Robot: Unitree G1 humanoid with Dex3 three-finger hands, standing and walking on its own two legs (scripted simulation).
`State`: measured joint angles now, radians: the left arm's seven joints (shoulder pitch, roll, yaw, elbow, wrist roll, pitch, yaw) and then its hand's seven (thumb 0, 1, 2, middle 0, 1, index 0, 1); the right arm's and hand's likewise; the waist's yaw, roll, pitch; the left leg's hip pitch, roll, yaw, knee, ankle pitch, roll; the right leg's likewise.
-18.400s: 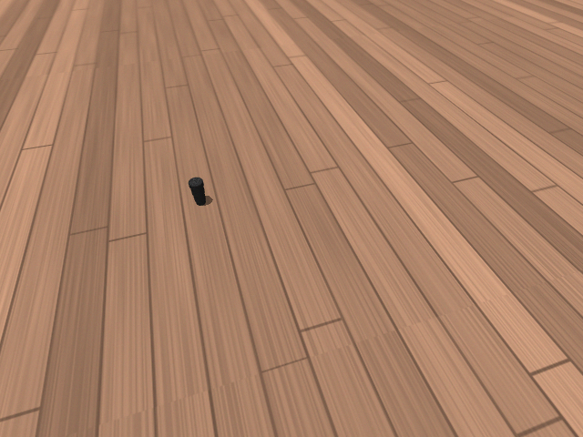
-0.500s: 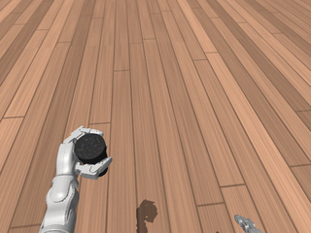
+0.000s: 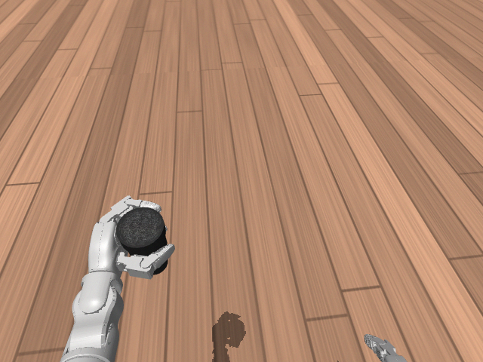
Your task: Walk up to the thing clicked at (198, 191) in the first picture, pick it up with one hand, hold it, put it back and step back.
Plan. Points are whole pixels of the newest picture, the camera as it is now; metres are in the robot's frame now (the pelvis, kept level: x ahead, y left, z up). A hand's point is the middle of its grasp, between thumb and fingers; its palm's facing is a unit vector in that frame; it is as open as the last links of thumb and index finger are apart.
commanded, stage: hold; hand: left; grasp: from the side
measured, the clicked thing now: (148, 246) +0.33 +0.17 +0.02
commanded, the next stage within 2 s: crouch in 1.26 s
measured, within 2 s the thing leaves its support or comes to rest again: neither
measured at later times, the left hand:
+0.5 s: hand (145, 242) +0.32 +0.17 +0.04, palm faces +0.07 -1.00 -0.01, open 9.2 cm
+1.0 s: hand (146, 245) +0.32 +0.17 +0.04, palm faces +0.06 -1.00 -0.02, open 9.2 cm
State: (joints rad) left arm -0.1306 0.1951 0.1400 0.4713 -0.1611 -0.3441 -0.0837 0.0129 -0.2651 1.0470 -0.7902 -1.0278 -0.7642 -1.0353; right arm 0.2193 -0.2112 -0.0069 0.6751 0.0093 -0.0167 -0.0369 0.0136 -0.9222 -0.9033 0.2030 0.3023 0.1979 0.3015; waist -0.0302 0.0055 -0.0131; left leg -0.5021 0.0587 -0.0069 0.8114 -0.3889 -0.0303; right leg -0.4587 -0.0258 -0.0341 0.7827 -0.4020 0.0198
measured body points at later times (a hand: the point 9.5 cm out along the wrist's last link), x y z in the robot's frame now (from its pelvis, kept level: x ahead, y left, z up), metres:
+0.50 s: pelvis +0.00 +0.00 +0.00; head +0.03 +0.01 +0.45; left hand +0.32 +0.22 +0.04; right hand +0.13 -0.24 -0.11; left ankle +0.02 +0.14 -0.71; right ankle +0.00 -0.13 -0.71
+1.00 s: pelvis +0.00 +0.00 +0.00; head +0.03 +0.01 +0.45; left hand +0.31 +0.22 +0.04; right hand +0.12 -0.24 -0.11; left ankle +0.02 +0.14 -0.71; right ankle +0.00 -0.13 -0.71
